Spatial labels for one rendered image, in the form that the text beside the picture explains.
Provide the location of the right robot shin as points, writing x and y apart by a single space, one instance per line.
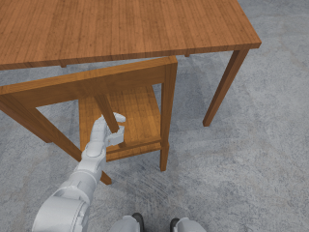
183 218

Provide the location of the chair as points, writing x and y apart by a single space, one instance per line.
125 89

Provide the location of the robot left forearm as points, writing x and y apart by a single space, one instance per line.
84 179

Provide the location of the left robot upper arm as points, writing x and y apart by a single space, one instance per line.
62 214

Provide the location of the left robot hand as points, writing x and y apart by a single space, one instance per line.
100 131

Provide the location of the table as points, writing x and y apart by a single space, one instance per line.
47 33

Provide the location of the robot right foot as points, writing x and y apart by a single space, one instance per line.
173 223

